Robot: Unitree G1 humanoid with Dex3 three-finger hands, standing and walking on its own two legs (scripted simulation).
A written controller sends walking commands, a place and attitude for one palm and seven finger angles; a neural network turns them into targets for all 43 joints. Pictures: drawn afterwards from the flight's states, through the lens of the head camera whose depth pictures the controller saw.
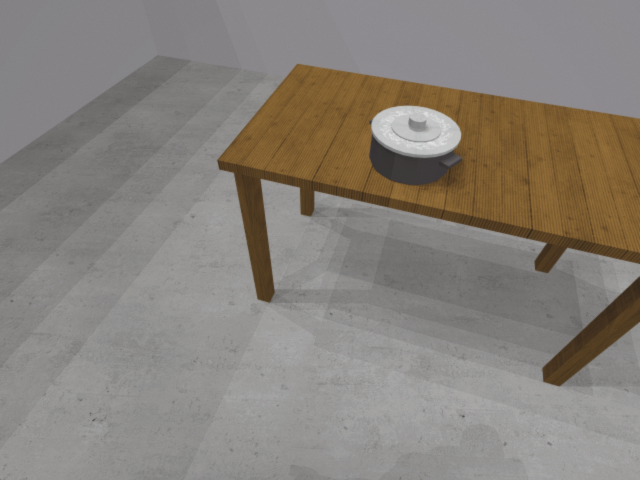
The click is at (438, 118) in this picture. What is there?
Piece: lid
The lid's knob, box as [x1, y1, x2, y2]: [408, 113, 426, 128]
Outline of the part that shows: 412,113 409,117 409,125 415,128 423,127 425,124 426,117 420,113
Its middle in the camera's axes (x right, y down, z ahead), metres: +0.23 -0.28 +0.91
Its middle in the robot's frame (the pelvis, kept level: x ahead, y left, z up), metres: +0.87 -0.19 -0.01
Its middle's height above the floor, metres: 0.77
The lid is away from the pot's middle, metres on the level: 0.00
